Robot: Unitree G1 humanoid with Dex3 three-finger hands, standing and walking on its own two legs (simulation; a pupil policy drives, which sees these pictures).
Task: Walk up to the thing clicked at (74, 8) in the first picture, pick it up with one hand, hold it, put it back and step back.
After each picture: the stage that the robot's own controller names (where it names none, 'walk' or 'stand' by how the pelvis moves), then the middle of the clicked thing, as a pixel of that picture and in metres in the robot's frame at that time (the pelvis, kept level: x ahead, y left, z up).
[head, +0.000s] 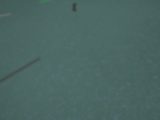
stand; (74, 7) +2.39 +0.09 -0.72
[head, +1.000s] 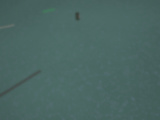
walk; (77, 16) +2.26 +0.24 -0.72
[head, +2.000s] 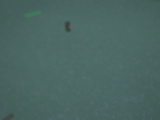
walk; (67, 26) +1.62 +0.27 -0.72
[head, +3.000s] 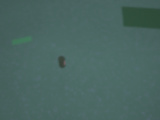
walk; (61, 62) +1.10 +0.25 -0.70
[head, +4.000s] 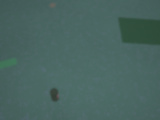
walk; (54, 95) +0.71 +0.21 -0.71
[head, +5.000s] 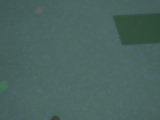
walk; out of the picture +0.44 +0.21 -0.69
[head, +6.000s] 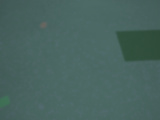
stand; out of the picture +0.37 +0.21 -0.72
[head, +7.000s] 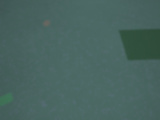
stand; out of the picture +0.38 +0.20 -0.72
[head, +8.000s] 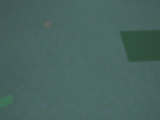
stand; out of the picture +0.37 +0.20 -0.73
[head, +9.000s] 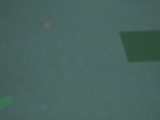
stand; out of the picture +0.37 +0.20 -0.73
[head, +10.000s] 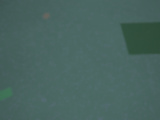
go down; out of the picture +0.37 +0.20 -0.72
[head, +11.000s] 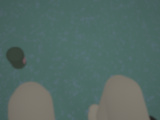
go down; (17, 58) +0.46 +0.23 -0.29
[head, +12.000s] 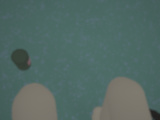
close in; (22, 60) +0.46 +0.23 -0.29
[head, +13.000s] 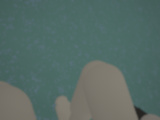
close in; out of the picture +0.44 +0.28 -0.22
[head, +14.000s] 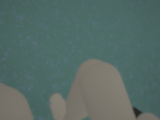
close; out of the picture +0.44 +0.29 -0.22
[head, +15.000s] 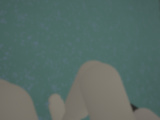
lift; out of the picture +0.41 +0.26 -0.23
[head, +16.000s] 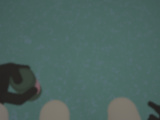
lift; (27, 85) +0.33 +0.20 -0.03
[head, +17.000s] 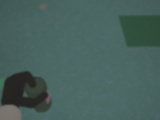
hold; (39, 95) +0.32 +0.16 -0.01
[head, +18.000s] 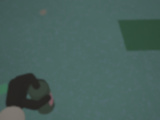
hold; (42, 98) +0.32 +0.16 -0.01
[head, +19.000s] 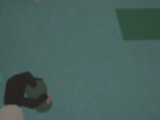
crouch; (39, 97) +0.33 +0.16 -0.04
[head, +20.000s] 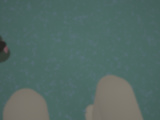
lower; out of the picture +0.48 +0.23 -0.12
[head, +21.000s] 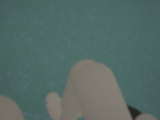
lower; out of the picture +0.42 +0.28 -0.24
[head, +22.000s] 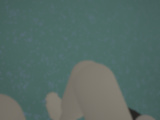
lower; out of the picture +0.42 +0.28 -0.24
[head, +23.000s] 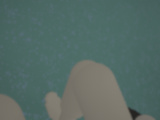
lower; out of the picture +0.42 +0.29 -0.24
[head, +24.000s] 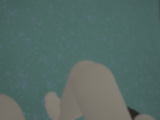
lower; out of the picture +0.42 +0.29 -0.24
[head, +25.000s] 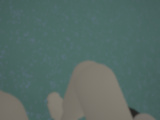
open; out of the picture +0.42 +0.28 -0.24
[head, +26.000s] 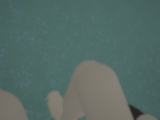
stand; out of the picture +0.43 +0.30 -0.23
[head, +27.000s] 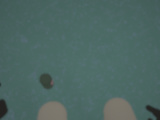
walk; (46, 81) +0.45 +0.20 -0.46
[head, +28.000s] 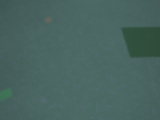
stand; out of the picture +0.40 +0.17 -0.66
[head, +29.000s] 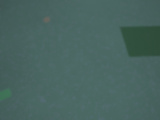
stand; out of the picture +0.40 +0.18 -0.67
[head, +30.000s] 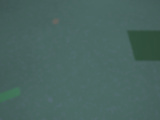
stand; out of the picture +0.41 +0.16 -0.72
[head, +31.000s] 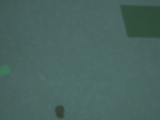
walk; (60, 112) +0.44 +0.13 -0.70
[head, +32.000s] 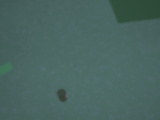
walk; (62, 95) +0.59 +0.19 -0.69
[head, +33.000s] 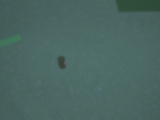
walk; (61, 62) +0.92 +0.19 -0.69
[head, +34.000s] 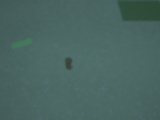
stand; (68, 63) +1.04 +0.15 -0.71
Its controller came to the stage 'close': yes
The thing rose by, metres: 0.71
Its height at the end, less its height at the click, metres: +0.00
